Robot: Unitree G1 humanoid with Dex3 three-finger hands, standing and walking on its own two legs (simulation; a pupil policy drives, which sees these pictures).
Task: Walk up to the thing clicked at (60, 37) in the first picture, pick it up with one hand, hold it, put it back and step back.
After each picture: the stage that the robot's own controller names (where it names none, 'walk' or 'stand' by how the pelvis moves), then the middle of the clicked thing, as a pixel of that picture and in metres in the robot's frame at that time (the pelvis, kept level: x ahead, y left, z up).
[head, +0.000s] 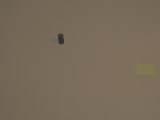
stand; (60, 39) +1.46 +0.27 -0.72
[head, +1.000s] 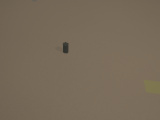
walk; (65, 47) +1.32 +0.17 -0.71
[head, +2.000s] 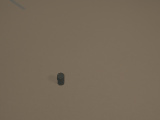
walk; (60, 79) +0.82 +0.14 -0.71
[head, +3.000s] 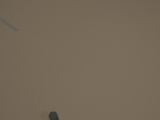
walk; (54, 118) +0.49 +0.23 -0.70
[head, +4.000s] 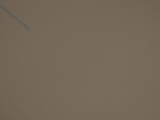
stand; out of the picture +0.36 +0.20 -0.70
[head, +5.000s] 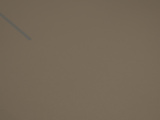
stand; out of the picture +0.35 +0.19 -0.72
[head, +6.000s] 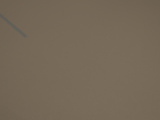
stand; out of the picture +0.34 +0.21 -0.73
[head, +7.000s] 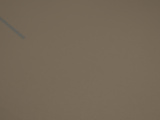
stand; out of the picture +0.33 +0.22 -0.73
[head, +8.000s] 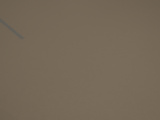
stand; out of the picture +0.33 +0.22 -0.73
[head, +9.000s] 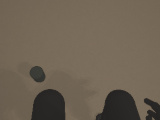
go down; (38, 74) +0.41 +0.22 -0.41
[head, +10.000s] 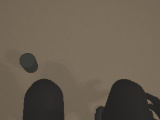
go down; (29, 63) +0.42 +0.23 -0.31
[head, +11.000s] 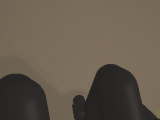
close in; out of the picture +0.41 +0.26 -0.23
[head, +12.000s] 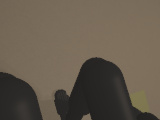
close; out of the picture +0.41 +0.28 -0.22
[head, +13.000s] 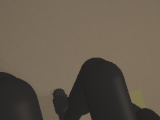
lift; out of the picture +0.39 +0.28 -0.23
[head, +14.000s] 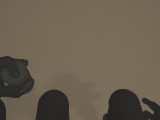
lift; (19, 78) +0.33 +0.22 -0.04
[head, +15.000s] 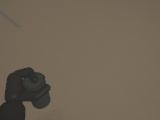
hold; (37, 91) +0.32 +0.17 +0.01
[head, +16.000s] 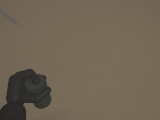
hold; (39, 92) +0.32 +0.17 -0.01
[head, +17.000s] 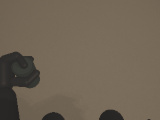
crouch; (27, 73) +0.38 +0.20 -0.06
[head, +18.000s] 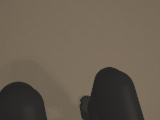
lower; out of the picture +0.45 +0.28 -0.15
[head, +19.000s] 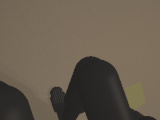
lower; out of the picture +0.43 +0.29 -0.23
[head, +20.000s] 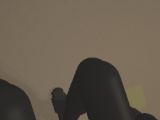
lower; out of the picture +0.42 +0.29 -0.23
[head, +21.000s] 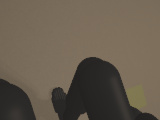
lower; out of the picture +0.42 +0.29 -0.23
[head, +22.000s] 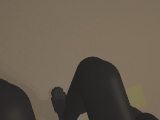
lower; out of the picture +0.42 +0.29 -0.23
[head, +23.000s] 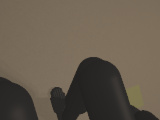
open; out of the picture +0.41 +0.28 -0.23
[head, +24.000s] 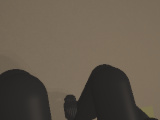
stand; out of the picture +0.41 +0.26 -0.24
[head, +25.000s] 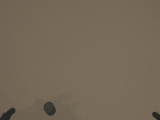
stand; (49, 108) +0.39 +0.20 -0.58
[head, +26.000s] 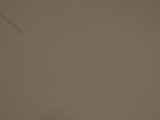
stand; out of the picture +0.37 +0.20 -0.66
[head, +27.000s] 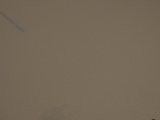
stand; out of the picture +0.36 +0.20 -0.67
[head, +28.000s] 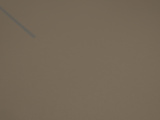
stand; out of the picture +0.39 +0.19 -0.72
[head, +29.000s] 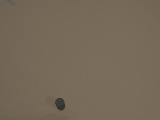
walk; (60, 104) +0.44 +0.16 -0.70
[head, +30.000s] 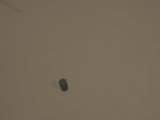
walk; (63, 85) +0.68 +0.25 -0.70
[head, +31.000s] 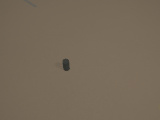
stand; (66, 64) +1.00 +0.21 -0.70
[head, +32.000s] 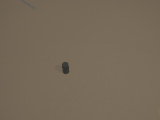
stand; (65, 68) +0.98 +0.20 -0.72
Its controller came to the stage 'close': yes
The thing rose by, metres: 0.72
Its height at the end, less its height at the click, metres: +0.00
